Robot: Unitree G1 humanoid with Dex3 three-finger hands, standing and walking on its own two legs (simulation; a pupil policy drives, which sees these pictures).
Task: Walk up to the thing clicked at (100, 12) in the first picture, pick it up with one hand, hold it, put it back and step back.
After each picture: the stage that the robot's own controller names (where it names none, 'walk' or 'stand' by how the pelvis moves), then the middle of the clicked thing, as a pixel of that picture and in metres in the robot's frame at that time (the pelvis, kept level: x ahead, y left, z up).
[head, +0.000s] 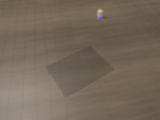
stand; (99, 14) +2.01 -0.26 -0.72
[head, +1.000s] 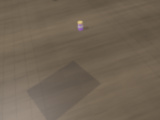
walk; (80, 25) +1.86 +0.12 -0.70
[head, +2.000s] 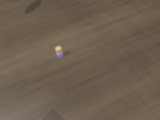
walk; (59, 51) +1.23 +0.33 -0.72
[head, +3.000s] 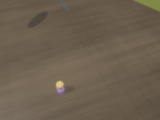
walk; (60, 87) +0.77 +0.26 -0.71
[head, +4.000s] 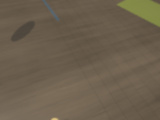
walk; out of the picture +0.43 +0.18 -0.70
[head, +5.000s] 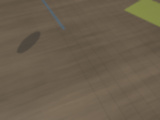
stand; out of the picture +0.32 +0.18 -0.72
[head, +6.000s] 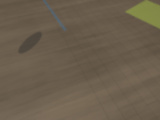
stand; out of the picture +0.33 +0.17 -0.73
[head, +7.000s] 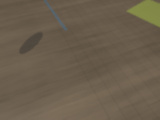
stand; out of the picture +0.32 +0.18 -0.73
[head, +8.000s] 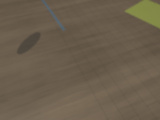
stand; out of the picture +0.31 +0.18 -0.73
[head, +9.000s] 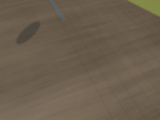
go down; out of the picture +0.31 +0.18 -0.72
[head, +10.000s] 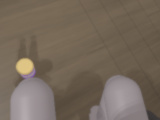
go down; (26, 69) +0.40 +0.21 -0.29
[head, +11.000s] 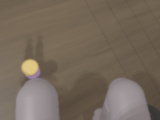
close in; (31, 70) +0.39 +0.21 -0.29
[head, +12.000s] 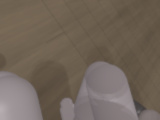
close in; out of the picture +0.38 +0.25 -0.22
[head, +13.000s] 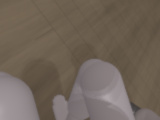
close; out of the picture +0.38 +0.26 -0.21
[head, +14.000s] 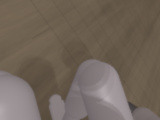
lift; out of the picture +0.37 +0.26 -0.22
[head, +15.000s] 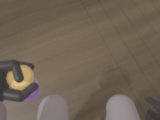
lift; (25, 83) +0.32 +0.20 -0.03
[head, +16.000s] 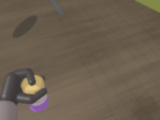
hold; (36, 93) +0.32 +0.17 +0.00
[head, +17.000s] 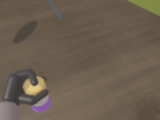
hold; (37, 94) +0.32 +0.17 +0.00
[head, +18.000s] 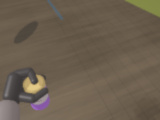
crouch; (37, 93) +0.32 +0.17 +0.00
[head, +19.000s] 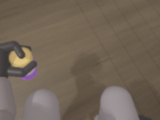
crouch; (24, 64) +0.40 +0.19 -0.10
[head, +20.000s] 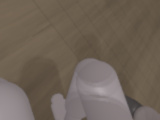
lower; out of the picture +0.40 +0.28 -0.22
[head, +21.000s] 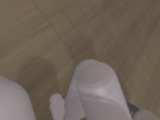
lower; out of the picture +0.40 +0.28 -0.22
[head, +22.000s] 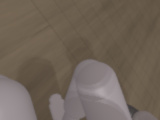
lower; out of the picture +0.40 +0.28 -0.23
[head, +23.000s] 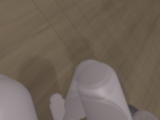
lower; out of the picture +0.39 +0.29 -0.22
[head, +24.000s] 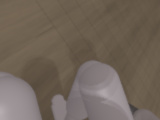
open; out of the picture +0.38 +0.27 -0.23
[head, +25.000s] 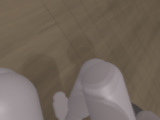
stand; out of the picture +0.38 +0.26 -0.22
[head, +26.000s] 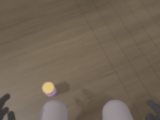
walk; (49, 89) +0.40 +0.20 -0.48
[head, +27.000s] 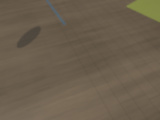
stand; out of the picture +0.35 +0.17 -0.66
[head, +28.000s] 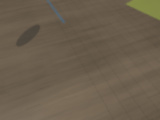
stand; out of the picture +0.35 +0.18 -0.67
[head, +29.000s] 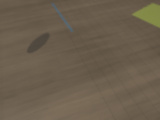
stand; out of the picture +0.37 +0.16 -0.72
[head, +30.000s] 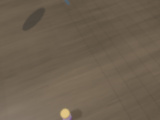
walk; (66, 115) +0.40 +0.19 -0.69
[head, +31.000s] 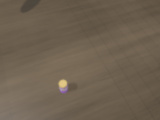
walk; (63, 86) +0.62 +0.15 -0.69
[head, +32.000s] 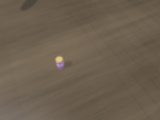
stand; (59, 62) +0.95 +0.25 -0.69
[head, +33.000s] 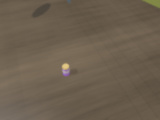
stand; (65, 69) +0.96 +0.17 -0.71
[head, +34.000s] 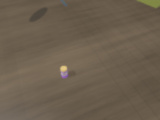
stand; (64, 72) +0.97 +0.19 -0.73
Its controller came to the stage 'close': yes
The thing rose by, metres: 0.72
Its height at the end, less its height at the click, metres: +0.00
